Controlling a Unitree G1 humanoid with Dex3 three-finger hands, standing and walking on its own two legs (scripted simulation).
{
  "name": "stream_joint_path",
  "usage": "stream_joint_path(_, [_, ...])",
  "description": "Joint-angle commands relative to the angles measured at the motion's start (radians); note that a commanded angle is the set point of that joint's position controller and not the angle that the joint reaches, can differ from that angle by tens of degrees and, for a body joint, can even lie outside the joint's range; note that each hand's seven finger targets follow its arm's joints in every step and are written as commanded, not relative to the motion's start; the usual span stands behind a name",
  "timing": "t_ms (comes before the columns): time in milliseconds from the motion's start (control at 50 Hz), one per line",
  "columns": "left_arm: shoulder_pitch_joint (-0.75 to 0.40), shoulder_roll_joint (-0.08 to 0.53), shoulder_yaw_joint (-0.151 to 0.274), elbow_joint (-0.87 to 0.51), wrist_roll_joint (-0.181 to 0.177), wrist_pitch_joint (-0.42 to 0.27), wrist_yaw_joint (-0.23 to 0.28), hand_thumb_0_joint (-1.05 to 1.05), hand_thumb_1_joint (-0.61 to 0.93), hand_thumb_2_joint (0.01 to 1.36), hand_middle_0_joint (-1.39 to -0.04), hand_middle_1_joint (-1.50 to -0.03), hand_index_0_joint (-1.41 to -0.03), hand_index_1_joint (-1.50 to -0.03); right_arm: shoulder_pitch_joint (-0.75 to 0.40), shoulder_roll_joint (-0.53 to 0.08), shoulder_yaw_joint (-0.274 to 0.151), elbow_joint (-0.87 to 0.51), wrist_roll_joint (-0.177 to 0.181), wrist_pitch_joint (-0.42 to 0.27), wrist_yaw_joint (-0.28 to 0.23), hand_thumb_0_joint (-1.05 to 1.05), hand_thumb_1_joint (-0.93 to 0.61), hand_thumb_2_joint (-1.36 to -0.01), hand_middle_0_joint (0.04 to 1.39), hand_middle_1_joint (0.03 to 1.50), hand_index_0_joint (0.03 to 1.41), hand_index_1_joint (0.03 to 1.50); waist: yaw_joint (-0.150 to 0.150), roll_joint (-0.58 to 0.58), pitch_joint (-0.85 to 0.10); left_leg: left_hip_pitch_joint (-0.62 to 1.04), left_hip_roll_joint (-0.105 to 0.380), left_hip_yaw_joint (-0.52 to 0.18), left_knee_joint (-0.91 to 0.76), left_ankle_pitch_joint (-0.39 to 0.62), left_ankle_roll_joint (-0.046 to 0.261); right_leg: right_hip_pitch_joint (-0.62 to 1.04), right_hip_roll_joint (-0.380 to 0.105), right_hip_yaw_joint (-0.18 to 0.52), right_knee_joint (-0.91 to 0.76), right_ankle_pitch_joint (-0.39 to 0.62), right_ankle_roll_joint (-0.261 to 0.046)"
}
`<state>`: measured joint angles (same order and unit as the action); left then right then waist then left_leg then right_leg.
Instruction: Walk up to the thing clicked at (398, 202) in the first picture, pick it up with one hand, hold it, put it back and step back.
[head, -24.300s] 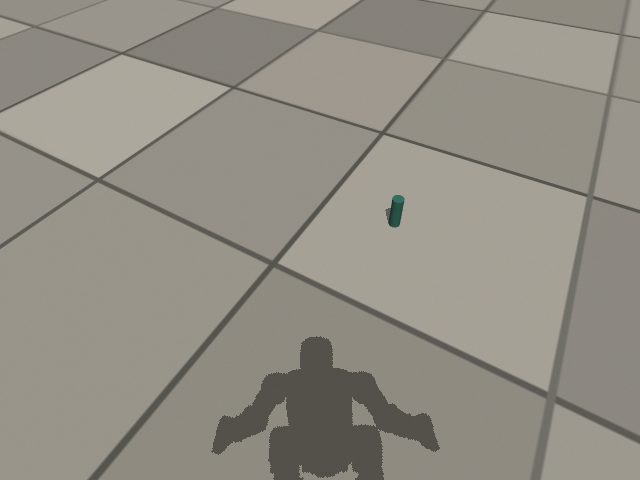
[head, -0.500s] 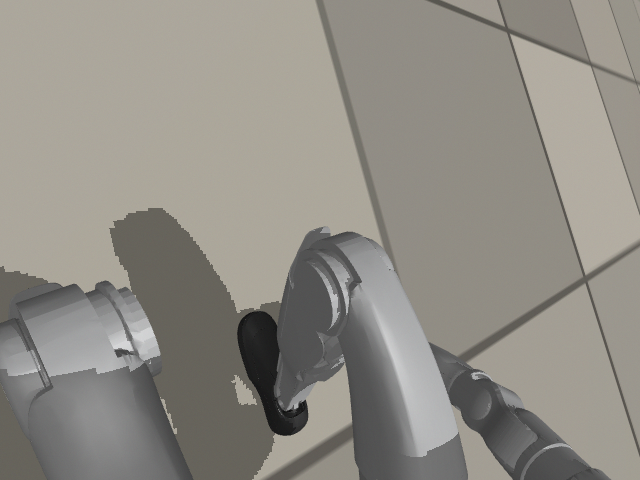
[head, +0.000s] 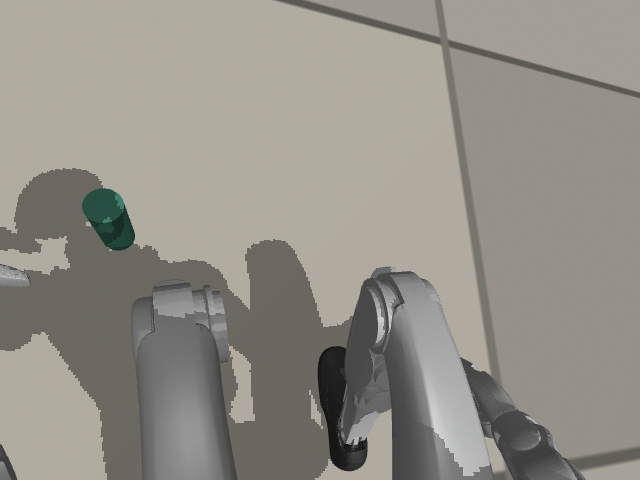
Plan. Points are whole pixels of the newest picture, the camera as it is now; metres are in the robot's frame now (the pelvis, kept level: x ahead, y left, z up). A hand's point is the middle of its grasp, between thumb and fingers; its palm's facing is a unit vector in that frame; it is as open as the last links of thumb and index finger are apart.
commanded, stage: home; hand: left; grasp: from the side
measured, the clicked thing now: (111, 222) +0.44 +0.28 -0.25
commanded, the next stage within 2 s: none
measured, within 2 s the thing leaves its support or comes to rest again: neither
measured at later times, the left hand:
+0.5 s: hand out of the picture +0.27 +0.31 +0.10, palm faces +0.27 -0.85 -0.45, open 17.4 cm
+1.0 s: hand out of the picture +0.25 +0.23 +0.31, palm faces +0.28 -0.90 -0.32, open 17.5 cm
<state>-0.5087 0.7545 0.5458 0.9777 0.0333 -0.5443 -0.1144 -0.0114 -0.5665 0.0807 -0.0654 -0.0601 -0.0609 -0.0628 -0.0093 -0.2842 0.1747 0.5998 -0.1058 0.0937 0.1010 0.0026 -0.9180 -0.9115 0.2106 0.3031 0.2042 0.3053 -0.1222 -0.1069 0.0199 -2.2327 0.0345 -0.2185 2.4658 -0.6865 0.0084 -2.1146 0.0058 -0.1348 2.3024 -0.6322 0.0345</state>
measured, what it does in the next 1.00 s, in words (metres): rises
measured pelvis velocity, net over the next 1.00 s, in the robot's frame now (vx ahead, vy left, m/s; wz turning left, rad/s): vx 0.10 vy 0.00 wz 0.18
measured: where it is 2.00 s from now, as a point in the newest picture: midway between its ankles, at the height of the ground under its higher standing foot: (272, 449)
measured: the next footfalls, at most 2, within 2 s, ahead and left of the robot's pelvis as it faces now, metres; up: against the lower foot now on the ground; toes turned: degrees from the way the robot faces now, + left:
none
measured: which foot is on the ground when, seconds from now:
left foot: down 0.00-1.00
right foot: down 0.00-1.00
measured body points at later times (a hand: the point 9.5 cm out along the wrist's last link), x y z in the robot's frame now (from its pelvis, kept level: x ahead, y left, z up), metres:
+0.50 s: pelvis +0.03 -0.02 +0.19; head +0.20 +0.03 +0.61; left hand +0.26 +0.35 +0.13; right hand +0.26 -0.24 +0.08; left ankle +0.08 +0.12 -0.29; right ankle +0.13 -0.13 -0.29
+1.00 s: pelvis +0.10 +0.00 +0.37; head +0.13 +0.03 +0.82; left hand +0.23 +0.28 +0.33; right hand +0.29 -0.21 +0.30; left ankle +0.08 +0.12 -0.29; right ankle +0.12 -0.13 -0.29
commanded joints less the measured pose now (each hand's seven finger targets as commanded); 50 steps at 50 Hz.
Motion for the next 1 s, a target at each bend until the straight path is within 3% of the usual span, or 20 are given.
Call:
stream_joint_path(0, [-0.052, 0.189, 0.007, -0.261, 0.014, 0.076, 0.045, 0.0, -0.544, 0.061, -0.054, -0.058, -0.053, -0.058, 0.138, -0.269, -0.172, -0.039, 0.048, 0.01, -0.028, 0.0, -0.896, -0.902, 0.201, 0.301, 0.201, 0.301, 0.039, 0.473, -0.648, 0.548, 0.01, 0.093, -0.467, 0.073, -0.012, 0.164, 0.032, -0.042, -0.216, 0.076, -0.081])
stream_joint_path(40, [-0.012, 0.155, -0.017, -0.344, 0.018, 0.135, 0.059, 0.0, -0.529, 0.071, -0.056, -0.061, -0.056, -0.062, 0.137, -0.254, -0.205, -0.052, 0.072, 0.016, -0.033, 0.0, -0.896, -0.902, 0.201, 0.301, 0.201, 0.301, 0.063, 0.438, -0.672, 0.562, 0.007, 0.098, -0.518, 0.041, -0.007, 0.172, 0.027, -0.021, -0.252, 0.05, -0.083])
stream_joint_path(120, [0.106, 0.053, -0.096, -0.501, 0.007, 0.259, 0.086, 0.0, -0.549, 0.058, -0.053, -0.056, -0.052, -0.057, 0.147, -0.238, -0.25, -0.095, 0.113, 0.021, -0.052, 0.0, -0.895, -0.902, 0.201, 0.301, 0.201, 0.301, 0.057, 0.306, -0.709, 0.591, 0.0, 0.107, -0.596, -0.009, 0.011, 0.261, 0.024, 0.008, -0.385, 0.011, -0.074])
stream_joint_path(180, [0.174, 0.085, -0.08, -0.649, 0.005, 0.332, 0.12, 0.0, -0.512, 0.08, -0.058, -0.063, -0.057, -0.064, 0.154, -0.218, -0.261, -0.127, 0.132, 0.023, -0.074, 0.0, -0.895, -0.902, 0.201, 0.301, 0.201, 0.301, 0.087, 0.255, -0.762, 0.65, -0.002, 0.119, -0.664, 0.006, 0.016, 0.378, 0.02, 0.034, -0.469, 0.013, -0.068])
stream_joint_path(240, [0.257, 0.041, -0.104, -0.748, -0.002, 0.393, 0.146, 0.0, -0.543, 0.06, -0.052, -0.055, -0.051, -0.056, 0.16, -0.2, -0.266, -0.153, 0.143, 0.017, -0.1, 0.0, -0.895, -0.902, 0.201, 0.301, 0.201, 0.301, 0.093, 0.254, -0.792, 0.744, -0.001, 0.131, -0.735, 0.025, 0.016, 0.467, 0.016, 0.056, -0.543, 0.031, -0.067])
stream_joint_path(280, [0.282, 0.072, -0.074, -0.829, -0.008, 0.424, 0.172, 0.0, -0.512, 0.078, -0.054, -0.059, -0.053, -0.06, 0.163, -0.175, -0.262, -0.17, 0.148, 0.012, -0.121, 0.0, -0.895, -0.902, 0.201, 0.301, 0.201, 0.301, 0.106, 0.229, -0.809, 0.762, -0.008, 0.155, -0.771, 0.049, 0.02, 0.589, 0.011, 0.076, -0.614, 0.04, -0.061])
stream_joint_path(380, [0.454, -0.092, -0.158, -0.761, -0.018, 0.505, 0.205, 0.0, -0.554, 0.053, -0.049, -0.052, -0.049, -0.053, 0.155, -0.133, -0.254, -0.183, 0.151, -0.021, -0.165, 0.0, -0.895, -0.902, 0.201, 0.301, 0.201, 0.301, 0.095, 0.194, -0.729, 0.867, -0.013, 0.194, -0.864, 0.132, 0.024, 0.754, 0.006, 0.107, -0.763, 0.103, -0.056])
stream_joint_path(440, [0.462, -0.094, -0.178, -0.834, -0.021, 0.541, 0.228, 0.0, -0.542, 0.061, -0.051, -0.054, -0.05, -0.055, 0.169, -0.113, -0.249, -0.194, 0.153, -0.039, -0.188, 0.0, -0.896, -0.902, 0.201, 0.301, 0.201, 0.301, 0.096, 0.177, -0.696, 0.929, -0.014, 0.205, -0.941, 0.164, 0.024, 0.876, -0.001, 0.127, -0.866, 0.123, -0.05])
stream_joint_path(460, [0.535, -0.173, -0.232, -0.766, -0.023, 0.563, 0.229, 0.0, -0.563, 0.048, -0.048, -0.05, -0.048, -0.051, 0.165, -0.106, -0.244, -0.201, 0.154, -0.05, -0.194, 0.0, -0.895, -0.902, 0.201, 0.301, 0.201, 0.301, 0.086, 0.165, -0.657, 0.95, -0.016, 0.21, -0.966, 0.169, 0.022, 0.901, -0.003, 0.132, -0.902, 0.131, -0.049])
stream_joint_path(540, [0.567, -0.222, -0.277, -0.787, -0.025, 0.614, 0.251, 0.0, -0.559, 0.05, -0.049, -0.051, -0.048, -0.051, 0.187, -0.098, -0.237, -0.195, 0.154, -0.085, -0.215, 0.0, -0.895, -0.902, 0.201, 0.301, 0.201, 0.301, 0.073, 0.155, -0.605, 1.081, -0.015, 0.21, -1.069, 0.243, 0.023, 1.026, -0.004, 0.122, -1.006, 0.216, -0.048])
stream_joint_path(640, [0.597, -0.242, -0.317, -0.875, -0.027, 0.669, 0.288, 0.0, -0.526, 0.069, -0.052, -0.056, -0.051, -0.057, 0.212, -0.083, -0.223, -0.201, 0.153, -0.118, -0.249, 0.0, -0.895, -0.902, 0.201, 0.301, 0.201, 0.301, 0.084, 0.184, -0.567, 1.265, -0.017, 0.211, -1.215, 0.315, 0.013, 1.172, -0.009, 0.111, -1.136, 0.282, -0.049])
stream_joint_path(680, [0.659, -0.299, -0.362, -0.864, -0.031, 0.697, 0.297, 0.0, -0.558, 0.05, -0.049, -0.051, -0.048, -0.052, 0.214, -0.073, -0.215, -0.208, 0.153, -0.128, -0.26, 0.0, -0.896, -0.902, 0.201, 0.301, 0.201, 0.301, 0.081, 0.18, -0.519, 1.324, -0.016, 0.21, -1.274, 0.351, 0.008, 1.226, -0.007, 0.101, -1.184, 0.315, -0.049])
stream_joint_path(740, [0.683, -0.317, -0.391, -0.938, -0.032, 0.724, 0.311, 0.0, -0.559, 0.05, -0.049, -0.051, -0.048, -0.052, 0.231, -0.064, -0.21, -0.209, 0.148, -0.141, -0.276, 0.0, -0.896, -0.902, 0.201, 0.301, 0.201, 0.301, 0.083, 0.214, -0.483, 1.432, -0.013, 0.208, -1.359, 0.389, -0.001, 1.29, -0.002, 0.091, -1.248, 0.34, -0.049])
stream_joint_path(780, [0.757, -0.367, -0.429, -0.932, -0.035, 0.748, 0.317, 0.0, -0.567, 0.046, -0.048, -0.05, -0.047, -0.051, 0.233, -0.057, -0.205, -0.222, 0.145, -0.149, -0.285, 0.0, -0.896, -0.902, 0.201, 0.301, 0.201, 0.301, 0.076, 0.21, -0.432, 1.478, -0.013, 0.205, -1.421, 0.38, -0.004, 1.332, 0.001, 0.081, -1.299, 0.334, -0.047])
stream_joint_path(800, [0.727, -0.329, -0.411, -1.025, -0.036, 0.749, 0.323, 0.0, -0.57, 0.044, -0.047, -0.05, -0.047, -0.05, 0.247, -0.057, -0.206, -0.219, 0.144, -0.153, -0.29, 0.0, -0.896, -0.902, 0.201, 0.301, 0.201, 0.301, 0.088, 0.221, -0.43, 1.508, -0.014, 0.209, -1.445, 0.387, -0.004, 1.36, 0.0, 0.08, -1.322, 0.341, -0.047])
stream_joint_path(840, [0.819, -0.393, -0.465, -1.003, -0.039, 0.77, 0.323, 0.0, -0.573, 0.042, -0.047, -0.049, -0.046, -0.05, 0.242, -0.047, -0.199, -0.234, 0.141, -0.159, -0.293, 0.0, -0.896, -0.902, 0.201, 0.301, 0.201, 0.301, 0.085, 0.216, -0.373, 1.542, -0.011, 0.2, -1.503, 0.393, -0.01, 1.393, 0.006, 0.065, -1.358, 0.339, -0.048])
stream_joint_path(880, [0.811, -0.359, -0.45, -1.113, -0.042, 0.778, 0.329, 0.0, -0.57, 0.044, -0.047, -0.05, -0.047, -0.05, 0.247, -0.045, -0.198, -0.244, 0.14, -0.168, -0.3, 0.0, -0.896, -0.902, 0.201, 0.301, 0.201, 0.301, 0.095, 0.217, -0.354, 1.573, -0.012, 0.199, -1.542, 0.388, -0.009, 1.437, 0.008, 0.061, -1.397, 0.337, -0.048])
stream_joint_path(900, [0.901, -0.423, -0.491, -1.063, -0.041, 0.79, 0.325, 0.0, -0.555, 0.053, -0.049, -0.052, -0.048, -0.053, 0.244, -0.038, -0.197, -0.255, 0.139, -0.174, -0.302, 0.0, -0.896, -0.902, 0.201, 0.301, 0.201, 0.301, 0.087, 0.192, -0.34, 1.59, -0.011, 0.199, -1.557, 0.4, -0.008, 1.459, 0.013, 0.057, -1.413, 0.347, -0.047])
stream_joint_path(940, [0.875, -0.385, -0.474, -1.201, -0.047, 0.79, 0.326, 0.0, -0.565, 0.047, -0.048, -0.051, -0.047, -0.051, 0.247, -0.035, -0.194, -0.258, 0.136, -0.184, -0.306, 0.0, -0.896, -0.902, 0.201, 0.301, 0.201, 0.301, 0.1, 0.202, -0.313, 1.604, -0.015, 0.2, -1.585, 0.386, -0.008, 1.487, 0.013, 0.052, -1.44, 0.34, -0.046])
stream_joint_path(980, [0.988, -0.456, -0.522, -1.125, -0.044, 0.803, 0.316, 0.0, -0.587, 0.034, -0.045, -0.047, -0.045, -0.047, 0.244, -0.029, -0.192, -0.271, 0.132, -0.193, -0.309, 0.0, -0.896, -0.902, 0.201, 0.301, 0.201, 0.301, 0.086, 0.158, -0.268, 1.615, -0.012, 0.193, -1.604, 0.404, -0.008, 1.498, 0.021, 0.042, -1.459, 0.348, -0.045])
